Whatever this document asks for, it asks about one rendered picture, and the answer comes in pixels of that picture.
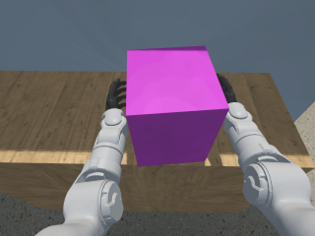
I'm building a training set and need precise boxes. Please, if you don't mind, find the robot right upper arm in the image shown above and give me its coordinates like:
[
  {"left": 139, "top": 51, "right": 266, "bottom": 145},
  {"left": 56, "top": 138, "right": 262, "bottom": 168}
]
[{"left": 242, "top": 161, "right": 315, "bottom": 236}]

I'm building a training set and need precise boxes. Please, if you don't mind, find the robot left upper arm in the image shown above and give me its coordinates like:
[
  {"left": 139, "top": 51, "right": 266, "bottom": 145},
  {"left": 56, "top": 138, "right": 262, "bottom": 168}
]
[{"left": 34, "top": 179, "right": 124, "bottom": 236}]

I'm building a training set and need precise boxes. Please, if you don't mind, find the robot left hand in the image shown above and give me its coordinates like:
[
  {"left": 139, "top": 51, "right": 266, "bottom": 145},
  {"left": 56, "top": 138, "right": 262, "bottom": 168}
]
[{"left": 105, "top": 78, "right": 127, "bottom": 111}]

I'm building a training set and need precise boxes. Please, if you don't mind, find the carton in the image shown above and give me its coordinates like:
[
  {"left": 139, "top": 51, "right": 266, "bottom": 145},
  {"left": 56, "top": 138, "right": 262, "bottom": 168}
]
[{"left": 126, "top": 45, "right": 229, "bottom": 167}]

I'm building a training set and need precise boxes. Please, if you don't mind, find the robot right hand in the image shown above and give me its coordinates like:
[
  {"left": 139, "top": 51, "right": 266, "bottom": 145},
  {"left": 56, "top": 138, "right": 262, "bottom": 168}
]
[{"left": 216, "top": 73, "right": 237, "bottom": 104}]

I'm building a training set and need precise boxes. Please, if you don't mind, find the robot left forearm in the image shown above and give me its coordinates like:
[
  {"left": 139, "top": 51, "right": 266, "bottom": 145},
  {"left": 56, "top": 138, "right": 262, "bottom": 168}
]
[{"left": 63, "top": 108, "right": 129, "bottom": 219}]

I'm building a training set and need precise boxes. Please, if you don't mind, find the robot right forearm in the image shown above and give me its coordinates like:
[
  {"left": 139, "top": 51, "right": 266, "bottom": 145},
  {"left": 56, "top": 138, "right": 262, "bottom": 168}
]
[{"left": 222, "top": 102, "right": 312, "bottom": 200}]

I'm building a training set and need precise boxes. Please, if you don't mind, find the pedestal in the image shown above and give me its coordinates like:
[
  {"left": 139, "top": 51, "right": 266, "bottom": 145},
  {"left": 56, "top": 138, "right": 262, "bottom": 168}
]
[{"left": 0, "top": 71, "right": 315, "bottom": 213}]

